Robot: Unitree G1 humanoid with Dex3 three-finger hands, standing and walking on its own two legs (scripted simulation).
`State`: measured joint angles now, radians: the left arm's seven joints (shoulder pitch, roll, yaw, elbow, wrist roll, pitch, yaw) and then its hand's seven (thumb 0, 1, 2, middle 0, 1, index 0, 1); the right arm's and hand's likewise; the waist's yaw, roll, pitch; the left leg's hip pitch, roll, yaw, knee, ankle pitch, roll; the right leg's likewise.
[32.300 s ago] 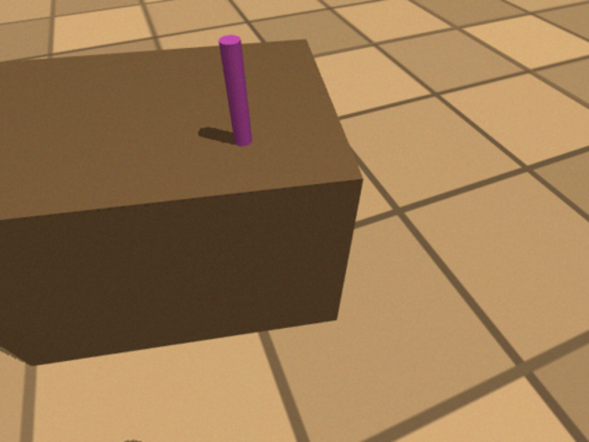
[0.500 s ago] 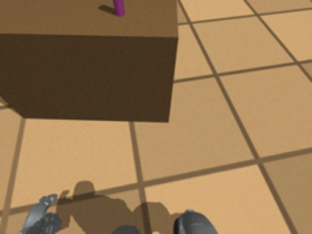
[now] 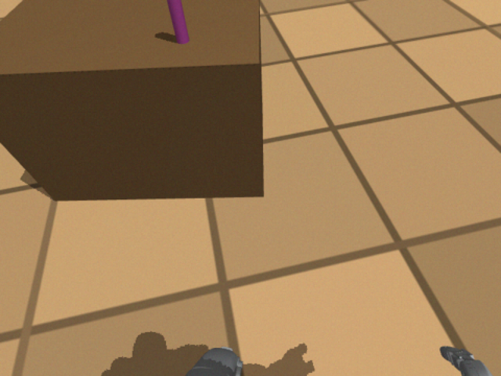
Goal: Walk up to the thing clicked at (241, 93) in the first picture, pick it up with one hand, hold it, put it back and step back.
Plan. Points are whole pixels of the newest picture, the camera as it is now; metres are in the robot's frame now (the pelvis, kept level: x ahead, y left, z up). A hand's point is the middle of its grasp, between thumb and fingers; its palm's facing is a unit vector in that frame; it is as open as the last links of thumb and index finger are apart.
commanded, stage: step back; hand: left
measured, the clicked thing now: (174, 3) +1.13 +0.31 +0.06
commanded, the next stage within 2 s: stand in 1.06 s
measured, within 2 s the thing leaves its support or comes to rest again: neither
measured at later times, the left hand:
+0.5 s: hand out of the picture +0.02 +0.28 -0.14, palm faces +0.11 -0.91 -0.39, open 7.4 cm
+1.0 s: hand out of the picture +0.07 +0.32 -0.14, palm faces +0.10 -0.93 -0.36, open 7.4 cm
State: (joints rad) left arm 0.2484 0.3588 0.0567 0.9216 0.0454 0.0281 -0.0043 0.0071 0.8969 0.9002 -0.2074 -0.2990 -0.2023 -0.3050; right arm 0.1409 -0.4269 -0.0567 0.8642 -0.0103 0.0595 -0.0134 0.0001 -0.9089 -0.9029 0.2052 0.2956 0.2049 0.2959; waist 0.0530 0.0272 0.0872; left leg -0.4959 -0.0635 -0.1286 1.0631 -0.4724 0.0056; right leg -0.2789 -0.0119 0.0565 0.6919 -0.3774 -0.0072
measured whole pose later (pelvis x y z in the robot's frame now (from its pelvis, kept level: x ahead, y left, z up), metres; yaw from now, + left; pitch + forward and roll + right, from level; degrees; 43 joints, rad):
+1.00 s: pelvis +0.01 +0.05 +0.01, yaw +5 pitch -2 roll -1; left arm 0.12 0.39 0.03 1.05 0.01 -0.01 0.00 0.01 0.90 0.90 -0.20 -0.30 -0.20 -0.30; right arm 0.07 -0.33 -0.02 1.05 -0.02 -0.01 0.00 0.00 -0.91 -0.90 0.21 0.30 0.21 0.30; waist 0.02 -0.01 0.07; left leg -0.27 0.02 0.01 0.58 -0.28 0.00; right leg -0.19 -0.03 -0.01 0.55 -0.32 0.03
